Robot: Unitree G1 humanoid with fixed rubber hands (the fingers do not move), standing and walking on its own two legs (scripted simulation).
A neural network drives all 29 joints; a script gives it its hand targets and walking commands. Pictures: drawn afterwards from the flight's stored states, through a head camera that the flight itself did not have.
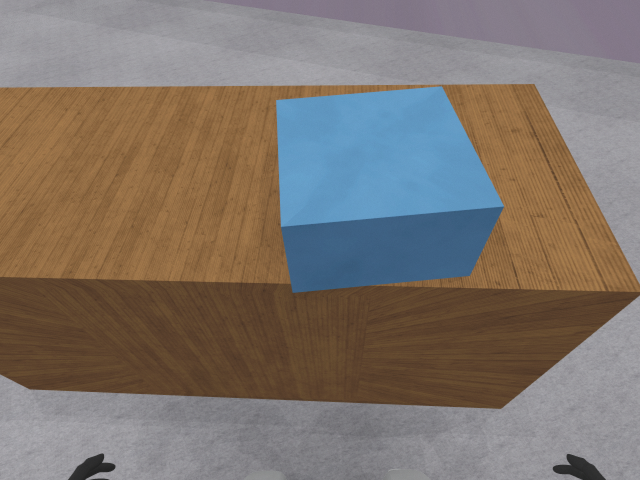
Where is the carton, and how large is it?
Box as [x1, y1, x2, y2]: [276, 86, 503, 292]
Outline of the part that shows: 441,86 276,100 281,229 293,292 469,275 503,205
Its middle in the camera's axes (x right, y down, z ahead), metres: +0.09 -0.10 +0.66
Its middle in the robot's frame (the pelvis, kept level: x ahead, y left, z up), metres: +0.56 -0.06 +0.01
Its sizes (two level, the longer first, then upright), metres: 0.291 0.289 0.166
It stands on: a pedestal, 0.67 m high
